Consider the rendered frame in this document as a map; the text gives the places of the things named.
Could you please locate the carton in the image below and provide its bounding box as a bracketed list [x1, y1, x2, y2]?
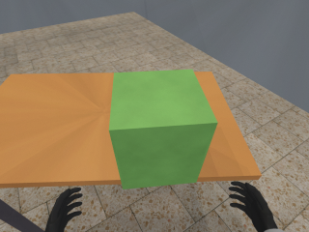
[109, 69, 218, 189]

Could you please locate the robot right hand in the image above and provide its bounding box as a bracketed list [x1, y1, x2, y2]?
[229, 181, 278, 232]

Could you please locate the table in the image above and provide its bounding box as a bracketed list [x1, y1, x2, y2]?
[0, 72, 262, 232]

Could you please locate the robot left hand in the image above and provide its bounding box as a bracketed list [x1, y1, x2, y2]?
[44, 188, 83, 232]

